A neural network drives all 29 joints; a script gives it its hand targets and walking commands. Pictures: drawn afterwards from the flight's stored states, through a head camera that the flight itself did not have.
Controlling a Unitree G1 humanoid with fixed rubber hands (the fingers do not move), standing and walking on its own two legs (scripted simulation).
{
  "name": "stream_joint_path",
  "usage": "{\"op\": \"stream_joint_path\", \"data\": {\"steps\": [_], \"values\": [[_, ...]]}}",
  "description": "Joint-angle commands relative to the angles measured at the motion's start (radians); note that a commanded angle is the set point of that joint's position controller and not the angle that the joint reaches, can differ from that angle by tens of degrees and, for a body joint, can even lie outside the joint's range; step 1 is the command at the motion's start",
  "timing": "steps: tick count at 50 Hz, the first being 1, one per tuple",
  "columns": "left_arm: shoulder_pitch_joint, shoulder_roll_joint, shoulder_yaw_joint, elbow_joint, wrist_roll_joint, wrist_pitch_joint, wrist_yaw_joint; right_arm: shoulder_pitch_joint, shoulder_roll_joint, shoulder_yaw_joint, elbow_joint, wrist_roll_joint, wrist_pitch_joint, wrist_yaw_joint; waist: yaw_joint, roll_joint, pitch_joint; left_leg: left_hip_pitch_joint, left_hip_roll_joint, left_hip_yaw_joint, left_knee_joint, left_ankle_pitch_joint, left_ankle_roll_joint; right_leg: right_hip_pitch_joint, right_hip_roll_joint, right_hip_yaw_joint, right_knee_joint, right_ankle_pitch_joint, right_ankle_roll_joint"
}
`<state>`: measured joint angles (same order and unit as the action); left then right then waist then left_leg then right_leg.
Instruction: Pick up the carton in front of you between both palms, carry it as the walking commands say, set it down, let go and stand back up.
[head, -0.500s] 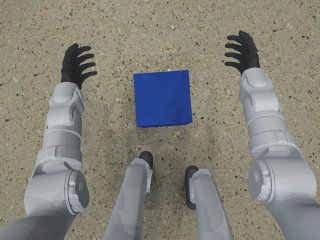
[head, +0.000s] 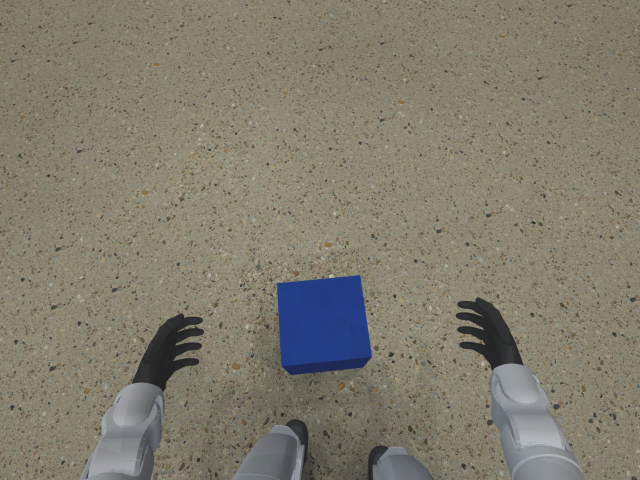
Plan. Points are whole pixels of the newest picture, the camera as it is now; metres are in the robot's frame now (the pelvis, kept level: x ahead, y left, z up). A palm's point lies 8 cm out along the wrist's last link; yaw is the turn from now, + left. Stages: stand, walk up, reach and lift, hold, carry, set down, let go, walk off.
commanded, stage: let go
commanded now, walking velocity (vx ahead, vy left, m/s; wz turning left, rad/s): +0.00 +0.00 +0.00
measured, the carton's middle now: (323, 328) +0.40 +0.04 -0.62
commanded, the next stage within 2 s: stand in 0.70 s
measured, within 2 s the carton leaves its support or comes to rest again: neither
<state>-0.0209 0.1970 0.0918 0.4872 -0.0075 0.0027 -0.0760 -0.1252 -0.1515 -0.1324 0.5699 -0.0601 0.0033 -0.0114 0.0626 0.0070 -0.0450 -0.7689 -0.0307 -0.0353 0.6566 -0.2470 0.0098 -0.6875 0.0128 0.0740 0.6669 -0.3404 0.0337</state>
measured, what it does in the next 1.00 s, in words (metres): stands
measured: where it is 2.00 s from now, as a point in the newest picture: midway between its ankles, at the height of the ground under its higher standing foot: outside the picture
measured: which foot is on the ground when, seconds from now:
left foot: down 0.00-1.00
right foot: down 0.00-1.00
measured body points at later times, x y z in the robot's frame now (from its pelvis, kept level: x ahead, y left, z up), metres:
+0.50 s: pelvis +0.02 -0.03 +0.03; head +0.04 -0.02 +0.48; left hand +0.19 +0.20 -0.05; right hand +0.19 -0.27 -0.05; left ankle +0.02 +0.11 -0.71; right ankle -0.03 -0.14 -0.71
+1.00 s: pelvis +0.02 +0.00 +0.02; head +0.02 +0.02 +0.47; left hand +0.15 +0.28 -0.08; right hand +0.15 -0.29 -0.06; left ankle +0.02 +0.11 -0.71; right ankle -0.03 -0.14 -0.71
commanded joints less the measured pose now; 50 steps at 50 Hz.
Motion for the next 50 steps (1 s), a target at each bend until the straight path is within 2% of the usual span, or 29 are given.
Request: {"op": "stream_joint_path", "data": {"steps": [1, 7, 12, 17, 21, 28, 29, 30, 31, 35, 36, 39, 42, 50], "values": [[0.106, 0.078, -0.001, -0.125, -0.007, -0.033, 0.012, 0.081, -0.098, -0.006, -0.106, 0.01, -0.038, 0.011, -0.01, 0.04, -0.383, 0.667, 0.013, -0.02, -0.076, 0.509, -0.036, 0.096, 0.055, -0.075, -0.139, 0.228, -0.019], [0.204, 0.095, -0.023, -0.149, -0.014, -0.028, 0.01, 0.223, -0.108, 0.032, -0.153, 0.027, -0.037, 0.029, -0.039, -0.043, -0.194, 0.674, -0.01, 0.019, -0.187, 0.381, -0.029, 0.347, 0.031, -0.058, -0.254, 0.31, -0.009], [0.224, 0.113, -0.026, -0.152, -0.01, 0.009, 0.003, 0.294, -0.116, 0.061, -0.191, 0.044, 0.002, 0.048, -0.057, -0.075, -0.051, 0.708, -0.031, 0.042, -0.244, 0.267, -0.026, 0.421, 0.011, -0.043, -0.319, 0.299, -0.002], [0.223, 0.125, -0.013, -0.148, 0.01, 0.063, 0.0, 0.297, -0.122, 0.076, -0.221, 0.059, 0.05, 0.068, -0.053, -0.061, 0.062, 0.78, -0.047, 0.057, -0.244, 0.195, -0.028, 0.386, -0.011, -0.042, -0.358, 0.212, -0.012], [0.223, 0.126, -0.005, -0.148, 0.03, 0.095, 0.002, 0.293, -0.126, 0.078, -0.234, 0.062, 0.079, 0.076, -0.042, -0.029, 0.094, 0.81, -0.049, 0.061, -0.237, 0.197, -0.03, 0.399, -0.009, -0.043, -0.358, 0.21, -0.013], [0.215, 0.122, -0.01, -0.159, 0.031, 0.112, 0.003, 0.308, -0.135, 0.06, -0.235, 0.044, 0.1, 0.077, -0.055, -0.028, 0.072, 0.825, -0.038, 0.049, -0.238, 0.259, -0.028, 0.465, 0.015, -0.046, -0.327, 0.293, -0.003], [0.182, 0.156, 0.0, -0.215, 0.049, 0.163, 0.03, 0.355, -0.136, 0.063, -0.172, 0.057, 0.074, 0.056, -0.07, -0.006, 0.024, 0.79, -0.061, 0.059, -0.205, 0.249, -0.038, 0.517, 0.012, -0.052, -0.286, 0.388, -0.005], [0.206, 0.141, -0.016, -0.196, 0.044, 0.176, 0.04, 0.341, -0.134, 0.069, -0.189, 0.056, 0.069, 0.047, -0.069, -0.036, 0.026, 0.774, -0.061, 0.05, -0.2, 0.247, -0.033, 0.515, 0.014, -0.049, -0.273, 0.417, 0.001], [0.21, 0.137, -0.022, -0.197, 0.039, 0.181, 0.047, 0.331, -0.137, 0.073, -0.197, 0.058, 0.068, 0.044, -0.066, -0.04, 0.024, 0.764, -0.061, 0.047, -0.197, 0.247, -0.031, 0.511, 0.016, -0.049, -0.268, 0.416, 0.002], [0.211, 0.127, -0.034, -0.196, 0.025, 0.198, 0.059, 0.306, -0.144, 0.078, -0.209, 0.059, 0.073, 0.041, -0.062, -0.042, 0.041, 0.737, -0.054, 0.036, -0.198, 0.254, -0.032, 0.492, 0.023, -0.061, -0.267, 0.377, -0.005], [0.19, 0.203, 0.01, -0.042, -0.004, 0.123, 0.076, 0.313, -0.248, 0.035, -0.026, 0.029, 0.041, 0.014, -0.055, -0.115, 0.03, 0.64, 0.051, 0.018, -0.164, 0.28, -0.006, 0.483, -0.023, -0.069, -0.244, 0.286, 0.001], [0.203, 0.18, 0.007, 0.006, 0.01, 0.039, 0.081, 0.309, -0.233, 0.031, 0.01, 0.029, -0.002, -0.002, -0.064, -0.055, 0.028, 0.609, 0.057, -0.011, -0.178, 0.197, 0.0, 0.487, -0.033, -0.033, -0.256, 0.182, -0.006], [0.198, 0.182, 0.011, 0.046, 0.018, 0.013, 0.082, 0.282, -0.229, 0.029, 0.043, 0.03, -0.02, -0.007, -0.064, 0.001, 0.035, 0.579, 0.064, -0.035, -0.198, 0.179, 0.0, 0.497, -0.035, -0.025, -0.249, 0.172, -0.011], [0.229, 0.207, 0.005, 0.132, 0.028, -0.014, 0.103, 0.295, -0.25, 0.024, 0.119, 0.029, -0.036, -0.021, -0.069, 0.031, 0.029, 0.602, 0.083, -0.071, -0.204, 0.24, 0.005, 0.511, -0.042, -0.015, -0.249, 0.19, -0.013]]}}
